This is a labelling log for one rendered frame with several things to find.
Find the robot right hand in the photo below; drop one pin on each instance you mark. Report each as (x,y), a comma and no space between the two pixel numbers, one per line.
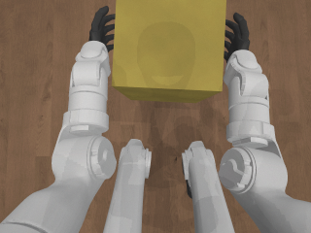
(240,38)

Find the robot right foot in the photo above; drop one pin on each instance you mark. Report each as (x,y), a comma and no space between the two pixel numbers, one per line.
(188,187)

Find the robot left hand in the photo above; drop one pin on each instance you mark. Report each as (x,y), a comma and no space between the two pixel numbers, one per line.
(98,29)

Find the left robot upper arm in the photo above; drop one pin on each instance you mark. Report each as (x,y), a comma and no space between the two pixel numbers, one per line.
(80,166)

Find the carton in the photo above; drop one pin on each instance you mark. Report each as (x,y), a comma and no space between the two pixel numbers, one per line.
(169,50)

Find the robot left forearm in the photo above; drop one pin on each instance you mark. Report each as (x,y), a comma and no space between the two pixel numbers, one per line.
(88,94)

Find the right robot upper arm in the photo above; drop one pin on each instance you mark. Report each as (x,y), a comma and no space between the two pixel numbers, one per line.
(257,179)

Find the robot right forearm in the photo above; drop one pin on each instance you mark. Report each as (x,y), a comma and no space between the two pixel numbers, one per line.
(248,104)

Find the left robot shin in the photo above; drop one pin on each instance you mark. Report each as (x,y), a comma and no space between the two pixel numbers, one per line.
(124,150)

